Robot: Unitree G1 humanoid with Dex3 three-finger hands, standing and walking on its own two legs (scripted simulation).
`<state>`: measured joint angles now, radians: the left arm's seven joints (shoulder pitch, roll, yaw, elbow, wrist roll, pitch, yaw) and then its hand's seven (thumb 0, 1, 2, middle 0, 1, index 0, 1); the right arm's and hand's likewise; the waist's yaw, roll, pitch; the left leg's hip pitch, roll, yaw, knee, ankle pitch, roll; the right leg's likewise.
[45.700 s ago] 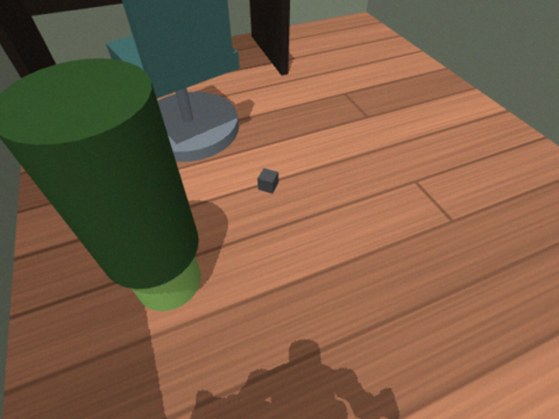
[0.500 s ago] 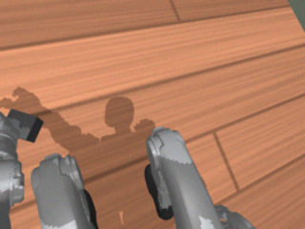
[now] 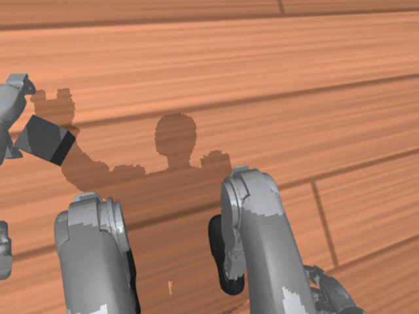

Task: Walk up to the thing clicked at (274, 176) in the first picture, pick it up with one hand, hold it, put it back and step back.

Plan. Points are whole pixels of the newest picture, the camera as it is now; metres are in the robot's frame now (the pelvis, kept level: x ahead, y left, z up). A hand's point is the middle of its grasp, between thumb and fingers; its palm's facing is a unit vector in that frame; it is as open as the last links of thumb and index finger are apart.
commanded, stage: home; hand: left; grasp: from above
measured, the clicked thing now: (47, 141) +0.46 +0.28 -0.29
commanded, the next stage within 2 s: none
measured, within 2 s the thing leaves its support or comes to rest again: neither
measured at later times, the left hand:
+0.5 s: hand out of the picture +0.35 +0.26 +0.00, palm faces -0.40 -0.52 -0.75, open 8.9 cm
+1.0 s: hand out of the picture +0.26 +0.21 +0.22, palm faces +0.05 -0.94 -0.33, open 7.4 cm
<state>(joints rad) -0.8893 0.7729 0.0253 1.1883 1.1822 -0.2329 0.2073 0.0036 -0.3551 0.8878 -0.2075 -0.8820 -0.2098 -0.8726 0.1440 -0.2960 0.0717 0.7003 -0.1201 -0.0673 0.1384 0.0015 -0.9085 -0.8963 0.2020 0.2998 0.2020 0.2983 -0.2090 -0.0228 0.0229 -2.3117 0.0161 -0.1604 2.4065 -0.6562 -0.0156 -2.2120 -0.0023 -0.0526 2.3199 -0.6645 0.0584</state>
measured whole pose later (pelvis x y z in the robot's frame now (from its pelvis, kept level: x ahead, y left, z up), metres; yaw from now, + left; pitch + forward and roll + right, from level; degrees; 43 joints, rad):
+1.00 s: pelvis +0.05 +0.00 +0.31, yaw +7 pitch +21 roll -3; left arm 0.22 0.28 0.02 0.11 0.06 0.33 0.07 0.01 0.90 0.90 -0.21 -0.30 -0.20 -0.30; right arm 0.17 -0.21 0.02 0.55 0.04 -0.12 -0.09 0.01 -0.90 -0.90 0.21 0.30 0.20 0.30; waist -0.07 0.03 -0.19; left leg -1.18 0.05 -0.07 1.37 -0.56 -0.02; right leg -1.13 -0.03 -0.05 1.32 -0.57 0.02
